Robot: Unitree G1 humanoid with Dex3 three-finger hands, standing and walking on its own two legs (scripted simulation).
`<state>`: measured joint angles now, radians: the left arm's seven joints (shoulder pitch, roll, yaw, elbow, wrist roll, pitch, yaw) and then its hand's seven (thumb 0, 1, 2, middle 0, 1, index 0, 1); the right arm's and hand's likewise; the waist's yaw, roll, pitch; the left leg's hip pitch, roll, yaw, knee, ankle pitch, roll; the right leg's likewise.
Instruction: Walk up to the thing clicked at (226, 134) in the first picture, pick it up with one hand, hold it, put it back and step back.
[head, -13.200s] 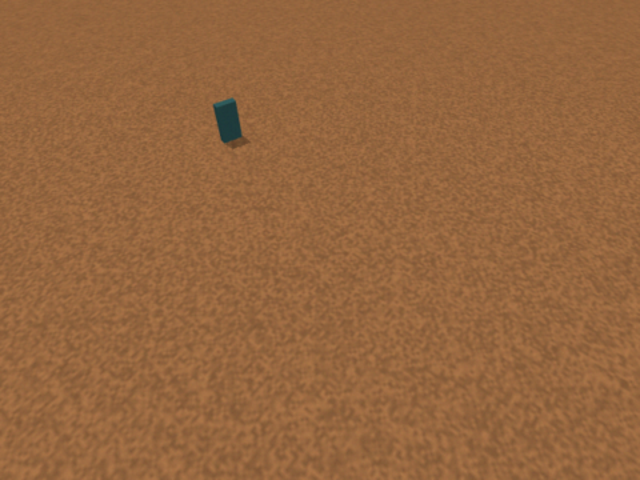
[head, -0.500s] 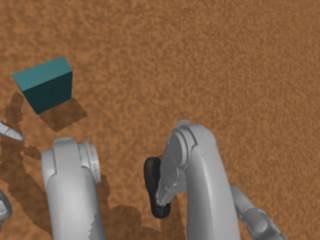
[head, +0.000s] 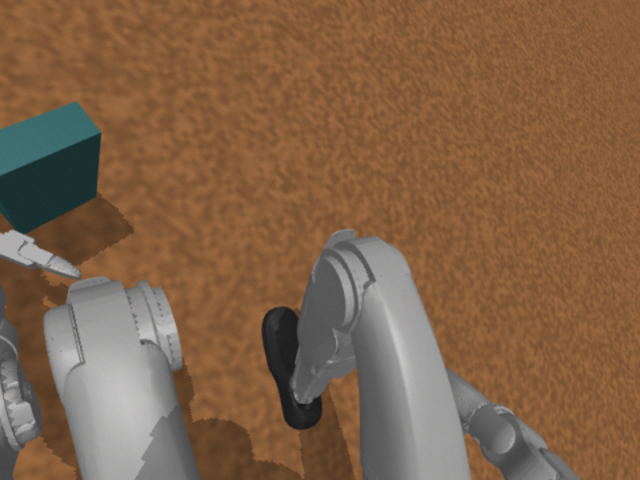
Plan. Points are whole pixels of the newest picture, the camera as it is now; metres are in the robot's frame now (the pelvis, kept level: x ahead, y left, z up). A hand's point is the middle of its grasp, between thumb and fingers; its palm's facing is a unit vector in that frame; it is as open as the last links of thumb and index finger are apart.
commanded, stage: close in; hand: left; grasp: from the side
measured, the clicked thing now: (45, 177) +0.48 +0.21 -0.19
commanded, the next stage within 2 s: rest palm in 0.20 s
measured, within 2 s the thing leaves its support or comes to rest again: neither
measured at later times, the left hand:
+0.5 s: hand (43, 200) +0.44 +0.21 -0.16, palm faces +0.15 -0.99 +0.00, open 17.0 cm
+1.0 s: hand (40, 190) +0.45 +0.22 -0.17, palm faces +0.16 -0.99 -0.01, open 13.5 cm
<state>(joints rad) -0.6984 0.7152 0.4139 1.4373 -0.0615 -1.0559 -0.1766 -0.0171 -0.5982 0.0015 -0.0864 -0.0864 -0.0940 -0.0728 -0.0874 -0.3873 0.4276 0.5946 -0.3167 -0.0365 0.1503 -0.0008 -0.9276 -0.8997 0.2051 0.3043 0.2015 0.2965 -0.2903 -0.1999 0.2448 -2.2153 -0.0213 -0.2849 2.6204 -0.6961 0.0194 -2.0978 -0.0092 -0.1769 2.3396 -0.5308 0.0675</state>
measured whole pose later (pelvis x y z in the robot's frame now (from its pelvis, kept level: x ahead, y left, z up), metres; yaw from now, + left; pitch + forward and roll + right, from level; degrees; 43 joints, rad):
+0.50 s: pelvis +0.00 +0.00 +0.00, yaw -1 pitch +15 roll -18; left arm -0.69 0.71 0.33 1.45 -0.02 -1.12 0.02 -0.01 -0.45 0.07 -0.07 -0.07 -0.07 -0.07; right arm -0.13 -0.37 0.45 0.60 -0.34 -0.01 0.18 0.00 -0.91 -0.90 0.20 0.30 0.20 0.30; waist -0.29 -0.21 0.27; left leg -2.21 -0.03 -0.32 2.62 -0.71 0.01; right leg -2.09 -0.01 -0.20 2.33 -0.54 0.08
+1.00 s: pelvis +0.00 +0.00 +0.00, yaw -2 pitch +16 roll -18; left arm -0.73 0.76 0.32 1.48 0.00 -1.13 0.06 -0.01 -0.07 0.29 -0.34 -0.28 -0.32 -0.28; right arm -0.14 -0.36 0.48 0.60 -0.35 -0.01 0.18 0.00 -0.90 -0.90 0.20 0.30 0.20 0.30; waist -0.30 -0.23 0.28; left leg -2.21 -0.02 -0.33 2.63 -0.72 0.01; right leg -2.09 0.00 -0.21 2.32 -0.53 0.08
